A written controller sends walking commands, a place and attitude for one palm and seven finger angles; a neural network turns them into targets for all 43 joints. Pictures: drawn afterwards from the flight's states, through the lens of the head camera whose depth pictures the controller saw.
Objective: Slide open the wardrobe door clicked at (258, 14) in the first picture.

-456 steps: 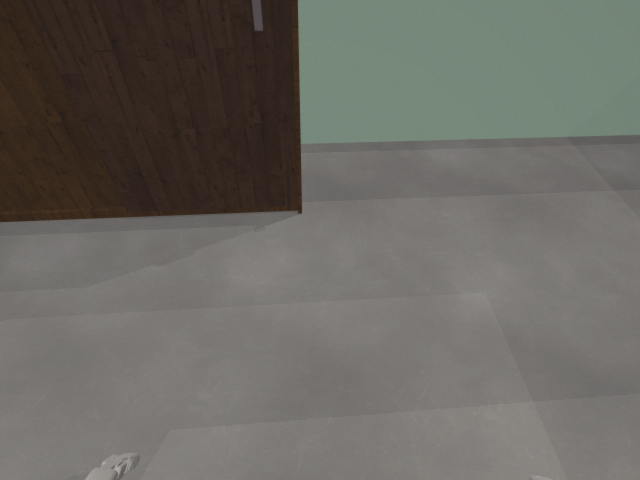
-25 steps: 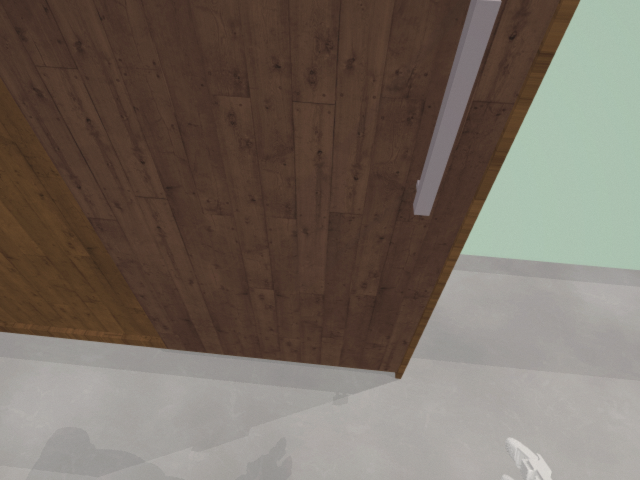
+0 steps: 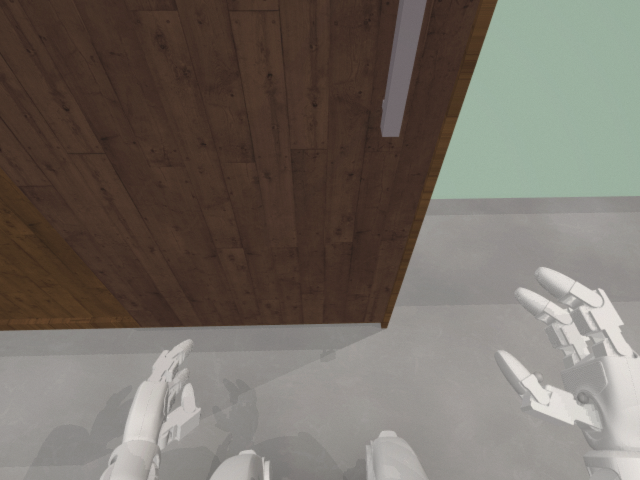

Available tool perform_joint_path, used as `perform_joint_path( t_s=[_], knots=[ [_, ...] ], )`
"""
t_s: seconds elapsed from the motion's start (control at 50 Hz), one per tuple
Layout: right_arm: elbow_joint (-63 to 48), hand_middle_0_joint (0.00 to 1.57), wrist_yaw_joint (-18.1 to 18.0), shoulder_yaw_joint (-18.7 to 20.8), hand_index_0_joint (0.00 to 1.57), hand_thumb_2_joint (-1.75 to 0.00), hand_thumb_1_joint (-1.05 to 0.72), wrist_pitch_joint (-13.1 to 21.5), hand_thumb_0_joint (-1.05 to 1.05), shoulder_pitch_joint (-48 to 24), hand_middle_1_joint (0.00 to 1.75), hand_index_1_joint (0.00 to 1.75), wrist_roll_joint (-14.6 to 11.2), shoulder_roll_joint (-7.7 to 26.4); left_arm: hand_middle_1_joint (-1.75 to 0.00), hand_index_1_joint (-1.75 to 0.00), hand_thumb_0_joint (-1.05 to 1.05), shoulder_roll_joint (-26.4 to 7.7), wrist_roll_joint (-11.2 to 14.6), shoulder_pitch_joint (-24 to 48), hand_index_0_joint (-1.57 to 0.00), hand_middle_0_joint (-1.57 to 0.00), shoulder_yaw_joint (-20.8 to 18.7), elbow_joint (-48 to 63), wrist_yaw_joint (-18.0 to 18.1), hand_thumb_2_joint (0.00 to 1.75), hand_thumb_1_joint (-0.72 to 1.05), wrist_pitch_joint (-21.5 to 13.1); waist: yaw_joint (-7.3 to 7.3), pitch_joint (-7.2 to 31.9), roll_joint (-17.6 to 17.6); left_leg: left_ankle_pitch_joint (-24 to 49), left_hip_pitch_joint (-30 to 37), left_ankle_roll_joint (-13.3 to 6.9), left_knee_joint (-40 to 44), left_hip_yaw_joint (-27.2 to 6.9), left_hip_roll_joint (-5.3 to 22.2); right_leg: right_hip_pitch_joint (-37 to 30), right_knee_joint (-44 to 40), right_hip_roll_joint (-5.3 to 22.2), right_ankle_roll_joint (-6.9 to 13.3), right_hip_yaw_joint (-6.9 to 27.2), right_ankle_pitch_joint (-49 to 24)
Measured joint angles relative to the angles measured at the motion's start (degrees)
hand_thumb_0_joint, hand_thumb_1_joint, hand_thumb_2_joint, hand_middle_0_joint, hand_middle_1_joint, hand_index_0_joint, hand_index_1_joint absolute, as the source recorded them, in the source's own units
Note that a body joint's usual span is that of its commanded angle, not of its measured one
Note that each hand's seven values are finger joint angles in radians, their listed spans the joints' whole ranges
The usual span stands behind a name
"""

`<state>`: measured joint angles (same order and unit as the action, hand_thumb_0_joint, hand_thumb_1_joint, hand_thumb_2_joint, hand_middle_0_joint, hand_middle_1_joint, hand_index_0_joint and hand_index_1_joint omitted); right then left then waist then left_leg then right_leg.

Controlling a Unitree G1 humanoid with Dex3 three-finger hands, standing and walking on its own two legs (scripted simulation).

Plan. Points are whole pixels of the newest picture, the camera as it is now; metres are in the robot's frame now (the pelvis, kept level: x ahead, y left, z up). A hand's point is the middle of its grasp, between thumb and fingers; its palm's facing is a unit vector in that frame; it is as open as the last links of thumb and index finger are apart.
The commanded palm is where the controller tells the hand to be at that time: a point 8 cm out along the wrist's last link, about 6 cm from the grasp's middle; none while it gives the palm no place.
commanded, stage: raise the hand with hooked fingers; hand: right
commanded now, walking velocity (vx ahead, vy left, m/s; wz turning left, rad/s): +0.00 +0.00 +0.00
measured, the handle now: (405, 12) +0.58 -0.10 +0.27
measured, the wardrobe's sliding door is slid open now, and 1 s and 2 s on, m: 0.00 0.00 0.00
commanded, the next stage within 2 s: move the hooked fingers beside the handle in 1.48 s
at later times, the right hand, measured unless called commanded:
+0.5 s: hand (574, 303) +0.26 -0.23 +0.15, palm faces +0.03 +1.00 -0.08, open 12.8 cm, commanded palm +0.23 -0.30 +0.17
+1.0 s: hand out of the picture +0.31 -0.27 +0.24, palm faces +0.10 +0.99 -0.06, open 14.0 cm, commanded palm +0.28 -0.32 +0.24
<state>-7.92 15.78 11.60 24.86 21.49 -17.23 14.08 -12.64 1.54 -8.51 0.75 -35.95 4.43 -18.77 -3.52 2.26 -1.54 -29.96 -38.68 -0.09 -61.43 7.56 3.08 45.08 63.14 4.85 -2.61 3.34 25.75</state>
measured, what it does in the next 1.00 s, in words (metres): rises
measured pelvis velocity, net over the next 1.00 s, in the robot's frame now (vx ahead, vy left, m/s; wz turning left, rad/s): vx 0.03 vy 0.00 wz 0.02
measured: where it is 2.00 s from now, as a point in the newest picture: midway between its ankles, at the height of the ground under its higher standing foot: outside the picture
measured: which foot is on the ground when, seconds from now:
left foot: down 0.00-1.00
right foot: down 0.00-1.00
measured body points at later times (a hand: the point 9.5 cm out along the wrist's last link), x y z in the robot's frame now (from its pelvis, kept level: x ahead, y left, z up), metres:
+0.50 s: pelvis +0.02 -0.01 +0.05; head +0.04 -0.01 +0.50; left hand +0.18 +0.25 -0.02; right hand +0.26 -0.29 +0.15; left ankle +0.01 +0.12 -0.66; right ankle +0.06 -0.15 -0.66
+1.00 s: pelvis +0.03 +0.00 +0.07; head +0.02 +0.01 +0.52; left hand +0.22 +0.23 +0.00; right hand +0.30 -0.33 +0.24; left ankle +0.01 +0.12 -0.66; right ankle +0.06 -0.15 -0.66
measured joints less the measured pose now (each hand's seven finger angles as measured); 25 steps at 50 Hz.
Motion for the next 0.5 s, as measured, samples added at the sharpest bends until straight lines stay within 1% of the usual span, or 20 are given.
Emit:
perform_joint_path(
  t_s=[0.02,0.08,0.12,0.14,0.16,0.2,0.26,0.3,0.34,0.38,0.44,0.5],
  knots=[
    [0.4,0.23,0.9,-0.2,0.24,-0.66,-0.35,-2.2,0.01,-1.8,0.65,0.65,0.2,0.6,-0.3,-0.3,0.01,0.6,0.3,-0.2,-0.21,-0.2,0.6,-0.2,0.3,0.9,0.91,0.4,0.51,-0.2,-0.1,0.4,0.5,0.1,0.7,-0.2,0.0,-0.6,-0.7,0.0,0.0,-0.2,-0.4],
    [2.0,0.24,2.2,-0.2,0.24,-0.63,-0.28,-11.2,0.0,-4.5,0.69,0.7,0.2,2.5,-0.3,-0.3,0.01,2.1,0.8,-1.8,-0.21,-0.2,1.8,0.0,1.0,0.9,0.91,1.9,2.33,-0.5,-0.2,2.0,2.6,0.4,3.8,-1.4,0.0,-3.6,-4.4,0.0,0.2,-1.7,-1.8],
    [2.5,0.25,1.3,0.8,0.25,-0.61,-0.23,-16.3,0.0,-3.6,0.72,0.73,-0.4,3.1,-0.3,-0.3,0.01,2.7,0.9,-3.5,-0.21,-0.21,2.0,0.3,1.4,0.9,0.9,2.7,3.45,-0.2,-0.1,3.1,4.4,0.7,6.3,-2.5,0.0,-6.3,-7.3,0.0,0.4,-3.0,-2.6],
    [2.4,0.25,0.4,1.7,0.25,-0.6,-0.21,-18.0,0.0,-2.5,0.74,0.74,-0.8,3.2,-0.3,-0.3,0.01,2.7,0.9,-4.5,-0.21,-0.21,1.9,0.4,1.6,0.9,0.9,2.9,3.87,0.1,0.0,3.6,5.4,0.8,7.5,-2.9,0.0,-7.5,-8.7,0.0,0.6,-3.6,-3.0],
    [2.0,0.25,-0.6,2.6,0.26,-0.59,-0.19,-18.9,0.0,-1.4,0.75,0.76,-1.3,3.1,-0.3,-0.3,0.01,2.7,1.0,-5.5,-0.21,-0.21,1.7,0.5,1.7,0.9,0.9,3.0,4.17,0.4,0.1,4.0,6.3,0.9,8.7,-3.3,0.0,-8.8,-10.0,0.0,0.7,-4.1,-3.3],
    [1.1,0.26,-2.9,4.3,0.26,-0.57,-0.14,-18.4,0.0,0.5,0.78,0.79,-1.8,2.8,-0.3,-0.3,0.01,2.1,0.9,-7.2,-0.21,-0.21,1.1,0.2,1.7,0.9,0.9,2.7,4.36,0.8,0.3,4.7,8.2,1.1,10.7,-3.6,0.0,-10.8,-12.0,-0.1,0.8,-4.6,-3.8],
    [0.1,0.26,-5.2,6.2,0.26,-0.54,-0.07,-14.5,0.0,1.1,0.83,0.83,-1.9,2.4,-0.3,-0.3,0.01,0.5,0.7,-8.6,-0.21,-0.2,0.3,-1.0,1.4,0.9,0.9,1.7,3.91,0.6,0.6,5.1,10.3,1.2,12.6,-3.3,0.0,-12.6,-13.5,-0.2,0.8,-4.5,-4.1],
    [0.3,0.26,-5.0,6.6,0.26,-0.52,-0.03,-12.2,0.0,0.2,0.86,0.86,-1.7,2.3,-0.3,-0.3,0.01,-0.9,0.8,-8.6,-0.21,-0.2,0.0,-1.9,1.2,0.9,0.9,1.1,3.48,0.1,0.7,5.3,11.3,1.2,13.3,-2.9,0.1,-13.2,-13.9,-0.4,0.9,-4.1,-4.3],
    [1.1,0.26,-3.8,6.1,0.27,-0.5,0.02,-11.5,0.0,-1.3,0.89,0.89,-1.5,2.5,-0.3,-0.3,0.01,-2.1,1.0,-8.2,-0.21,-0.2,-0.2,-2.6,1.3,0.9,0.9,0.7,3.09,-0.6,0.7,5.6,12.3,1.3,14.1,-2.6,0.2,-13.9,-14.3,-0.5,1.0,-3.8,-4.5],
    [2.0,0.26,-2.2,5.2,0.27,-0.48,0.07,-12.4,0.0,-2.8,0.92,0.92,-1.3,3.0,-0.3,-0.3,0.01,-3.0,1.3,-7.5,-0.21,-0.2,-0.4,-2.8,1.6,0.9,0.91,0.5,2.84,-1.3,0.6,6.0,13.3,1.4,14.9,-2.5,0.2,-14.8,-15.0,-0.6,1.1,-3.8,-4.8],
    [3.1,0.27,-0.5,4.2,0.27,-0.45,0.14,-15.0,0.0,-4.7,0.96,0.97,-0.9,4.2,-0.3,-0.3,0.01,-3.3,1.6,-6.0,-0.21,-0.2,-0.3,-2.6,2.3,0.9,0.91,0.3,2.75,-1.9,0.6,6.7,15.0,1.5,16.6,-2.6,0.3,-16.7,-16.8,-0.8,1.2,-4.0,-5.5],
    [3.4,0.28,-0.2,5.0,0.28,-0.42,0.21,-17.0,-0.01,-6.2,1.01,1.01,-1.4,5.3,-0.3,-0.3,0.01,-2.7,1.7,-4.8,-0.21,-0.2,-0.1,-2.0,2.9,0.9,0.91,0.3,2.63,-1.9,0.8,7.4,17.1,1.5,18.6,-2.8,0.3,-19.0,-19.1,-0.9,1.2,-4.4,-6.2]
  ],
)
